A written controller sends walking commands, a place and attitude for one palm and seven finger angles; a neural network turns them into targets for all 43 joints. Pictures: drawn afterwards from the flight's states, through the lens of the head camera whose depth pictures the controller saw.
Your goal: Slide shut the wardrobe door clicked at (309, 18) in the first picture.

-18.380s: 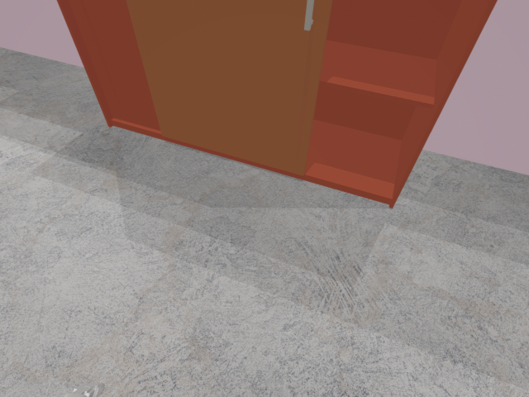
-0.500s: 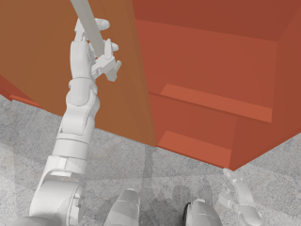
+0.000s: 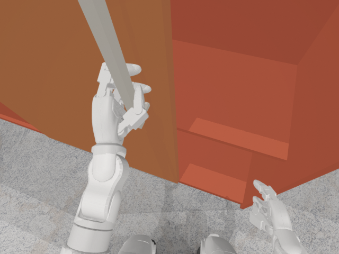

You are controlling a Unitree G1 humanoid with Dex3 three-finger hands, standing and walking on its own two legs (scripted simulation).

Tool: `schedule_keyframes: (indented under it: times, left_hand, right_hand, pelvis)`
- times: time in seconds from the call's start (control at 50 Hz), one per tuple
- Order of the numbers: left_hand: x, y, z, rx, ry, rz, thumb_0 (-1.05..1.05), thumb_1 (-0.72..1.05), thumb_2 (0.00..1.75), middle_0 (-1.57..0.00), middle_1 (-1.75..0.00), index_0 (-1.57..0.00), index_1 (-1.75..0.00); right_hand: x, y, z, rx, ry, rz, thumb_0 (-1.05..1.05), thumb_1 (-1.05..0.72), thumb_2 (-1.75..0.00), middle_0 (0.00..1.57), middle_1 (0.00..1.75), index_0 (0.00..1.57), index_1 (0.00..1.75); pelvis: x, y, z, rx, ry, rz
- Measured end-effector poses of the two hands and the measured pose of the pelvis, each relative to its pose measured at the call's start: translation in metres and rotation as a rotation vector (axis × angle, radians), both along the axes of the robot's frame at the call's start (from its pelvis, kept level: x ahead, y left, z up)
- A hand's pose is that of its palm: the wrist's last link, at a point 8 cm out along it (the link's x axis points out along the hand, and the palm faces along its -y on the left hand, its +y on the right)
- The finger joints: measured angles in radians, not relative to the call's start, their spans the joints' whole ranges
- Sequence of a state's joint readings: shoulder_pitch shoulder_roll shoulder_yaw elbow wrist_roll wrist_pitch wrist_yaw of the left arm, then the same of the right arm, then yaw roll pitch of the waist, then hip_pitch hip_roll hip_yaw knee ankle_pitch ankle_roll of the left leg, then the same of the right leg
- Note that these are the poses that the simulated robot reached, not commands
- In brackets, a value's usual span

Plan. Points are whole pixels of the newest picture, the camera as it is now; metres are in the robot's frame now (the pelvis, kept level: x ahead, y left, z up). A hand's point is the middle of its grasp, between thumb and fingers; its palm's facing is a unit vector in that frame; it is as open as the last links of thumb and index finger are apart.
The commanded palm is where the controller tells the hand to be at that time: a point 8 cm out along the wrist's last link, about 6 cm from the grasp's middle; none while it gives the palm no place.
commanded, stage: step sideways, sliding the door along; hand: left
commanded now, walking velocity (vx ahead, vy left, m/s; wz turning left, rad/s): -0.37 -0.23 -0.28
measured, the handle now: (126, 65) +0.38 +0.14 +0.21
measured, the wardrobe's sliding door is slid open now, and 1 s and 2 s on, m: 0.36 0.10 0.00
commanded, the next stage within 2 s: none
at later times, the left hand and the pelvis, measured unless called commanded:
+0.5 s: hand (215, 137) +0.30 -0.02 +0.15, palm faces -0.20 -0.98 -0.06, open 6.0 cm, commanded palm +0.29 +0.00 +0.15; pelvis -0.02 -0.05 +0.00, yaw -8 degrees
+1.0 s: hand (290, 160) +0.28 -0.13 +0.15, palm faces -0.13 -0.99 -0.07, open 6.0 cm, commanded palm +0.26 -0.13 +0.15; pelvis -0.12 -0.17 +0.00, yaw -11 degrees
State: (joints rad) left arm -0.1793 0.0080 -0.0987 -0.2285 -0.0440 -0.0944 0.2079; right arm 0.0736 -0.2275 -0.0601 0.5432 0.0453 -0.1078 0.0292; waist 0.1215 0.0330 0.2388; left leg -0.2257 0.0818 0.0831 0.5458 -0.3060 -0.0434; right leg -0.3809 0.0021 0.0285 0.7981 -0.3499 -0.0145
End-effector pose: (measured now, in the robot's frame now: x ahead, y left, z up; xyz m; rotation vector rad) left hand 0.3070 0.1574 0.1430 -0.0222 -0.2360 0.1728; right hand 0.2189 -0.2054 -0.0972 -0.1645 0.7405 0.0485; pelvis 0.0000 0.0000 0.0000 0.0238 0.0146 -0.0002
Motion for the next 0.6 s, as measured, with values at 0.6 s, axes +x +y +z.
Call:
schedule_keyframes:
  times: [0.6]
  left_hand:
    - [-0.016,-0.145,0.004,0.155,-0.064,-0.329,-0.01,0.71,0.82,-0.43,-1.40,-0.28,-1.39]
  right_hand:
    - [-0.070,-0.104,-0.001,0.037,-0.034,-0.173,0.01,-0.90,-0.90,0.20,0.30,0.20,0.30]
  pelvis:
    - [-0.034,-0.084,-0.011,-0.035,-0.070,-0.167]
